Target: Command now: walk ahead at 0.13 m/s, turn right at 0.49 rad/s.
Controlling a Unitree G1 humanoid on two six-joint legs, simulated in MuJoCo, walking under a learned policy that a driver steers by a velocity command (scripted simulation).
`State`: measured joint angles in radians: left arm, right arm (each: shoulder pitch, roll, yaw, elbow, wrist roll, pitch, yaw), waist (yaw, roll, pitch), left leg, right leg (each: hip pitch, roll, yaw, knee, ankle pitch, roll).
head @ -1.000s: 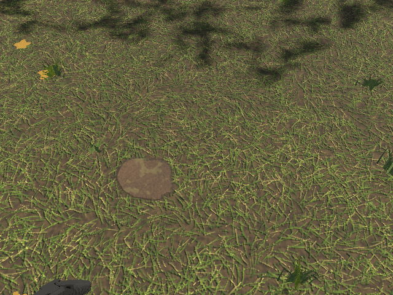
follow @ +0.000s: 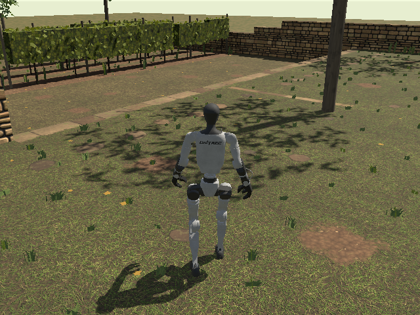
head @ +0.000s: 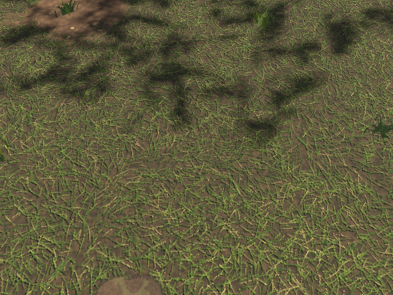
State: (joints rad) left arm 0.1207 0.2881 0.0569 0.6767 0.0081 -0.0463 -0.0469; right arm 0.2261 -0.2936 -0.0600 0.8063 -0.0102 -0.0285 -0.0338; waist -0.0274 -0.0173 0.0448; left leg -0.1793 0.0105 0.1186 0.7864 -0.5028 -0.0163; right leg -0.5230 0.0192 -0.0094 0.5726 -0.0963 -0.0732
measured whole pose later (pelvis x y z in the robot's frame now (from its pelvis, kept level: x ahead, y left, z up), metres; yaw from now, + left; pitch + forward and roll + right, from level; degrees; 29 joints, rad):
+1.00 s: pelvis +0.07 +0.02 +0.02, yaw -21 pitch -1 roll +0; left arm 0.18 0.22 0.03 0.70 0.02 0.02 0.01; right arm 0.20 -0.27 -0.04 0.84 -0.02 -0.01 -0.01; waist -0.03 0.01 0.02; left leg -0.22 0.05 0.01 0.48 -0.24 -0.05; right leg -0.19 0.02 0.04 0.51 -0.30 -0.01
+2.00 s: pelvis +0.18 -0.01 +0.01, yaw -22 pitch -1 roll +0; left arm 0.22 0.24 0.05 0.98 -0.03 -0.06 0.01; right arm 0.28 -0.28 -0.05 1.05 0.03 -0.04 -0.01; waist -0.02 0.02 0.02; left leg -0.08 0.01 0.02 0.48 -0.38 0.02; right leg -0.27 -0.02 -0.04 0.64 -0.41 -0.06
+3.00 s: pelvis +0.33 -0.12 +0.02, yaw -22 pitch -1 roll +0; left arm 0.22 0.21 0.02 1.11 0.00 -0.02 0.03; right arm 0.12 -0.24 -0.04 1.08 0.00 0.00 -0.03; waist 0.00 0.01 0.04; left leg -0.26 0.01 0.02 0.48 -0.20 0.00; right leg -0.11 0.01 -0.02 0.47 -0.34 -0.02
